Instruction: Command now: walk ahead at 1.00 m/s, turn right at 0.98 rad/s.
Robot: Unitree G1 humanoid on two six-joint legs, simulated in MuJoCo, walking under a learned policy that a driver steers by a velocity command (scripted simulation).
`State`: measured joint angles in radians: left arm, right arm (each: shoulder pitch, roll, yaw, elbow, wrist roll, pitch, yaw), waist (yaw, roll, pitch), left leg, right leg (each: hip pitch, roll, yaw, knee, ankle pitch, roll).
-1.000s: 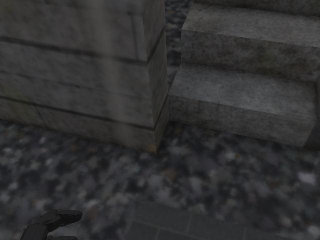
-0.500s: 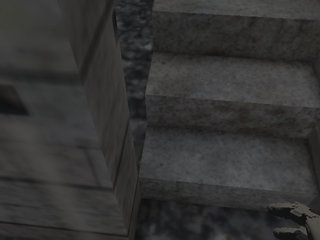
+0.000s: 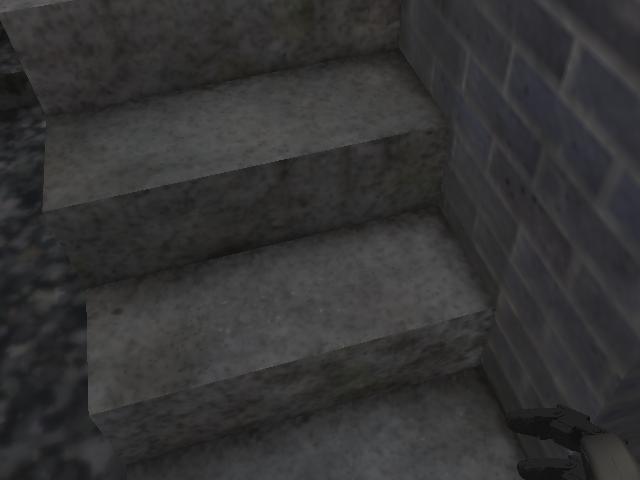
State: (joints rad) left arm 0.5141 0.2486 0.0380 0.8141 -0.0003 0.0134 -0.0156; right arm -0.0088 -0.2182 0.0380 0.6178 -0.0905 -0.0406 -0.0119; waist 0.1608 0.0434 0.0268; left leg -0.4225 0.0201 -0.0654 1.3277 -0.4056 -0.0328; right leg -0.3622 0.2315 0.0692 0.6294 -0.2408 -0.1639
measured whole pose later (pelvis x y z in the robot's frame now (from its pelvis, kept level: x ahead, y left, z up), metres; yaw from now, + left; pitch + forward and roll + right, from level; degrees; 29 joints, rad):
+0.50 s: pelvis +0.15 -0.03 +0.02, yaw +4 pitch +1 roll +0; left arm 0.11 0.13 -0.03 0.69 0.05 -0.09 0.03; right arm 0.09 -0.23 0.00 0.72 0.02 -0.03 -0.07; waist 0.08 0.02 0.00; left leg -0.21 -0.04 -0.05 0.45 -0.26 0.02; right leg -0.26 0.04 0.03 0.46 -0.22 0.00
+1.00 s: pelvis +0.18 +0.04 +0.03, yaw +29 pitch +3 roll +1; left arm 0.44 0.27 -0.02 0.76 0.09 -0.17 0.02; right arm 0.06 -0.22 -0.09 0.45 -0.05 0.11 -0.04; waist 0.04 0.04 0.00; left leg -1.14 0.04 -0.06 2.23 -0.51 0.06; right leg -0.03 -0.19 -0.36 0.32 -0.28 0.07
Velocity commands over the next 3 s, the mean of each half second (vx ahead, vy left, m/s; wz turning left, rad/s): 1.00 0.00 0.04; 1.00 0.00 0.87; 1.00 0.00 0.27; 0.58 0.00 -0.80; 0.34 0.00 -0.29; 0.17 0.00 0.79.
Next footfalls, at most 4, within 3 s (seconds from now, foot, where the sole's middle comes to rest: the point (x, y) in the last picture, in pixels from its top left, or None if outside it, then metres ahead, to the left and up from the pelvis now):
0.32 left None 0.16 0.08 -0.75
0.48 right None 0.21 -0.12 -0.75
1.14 left None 0.27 0.31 -0.56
1.58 right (239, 313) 0.60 0.29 -0.36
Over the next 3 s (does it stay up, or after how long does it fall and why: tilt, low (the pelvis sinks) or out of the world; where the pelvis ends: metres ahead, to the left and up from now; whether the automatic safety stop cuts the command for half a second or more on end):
stays up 0.90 0.37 0.61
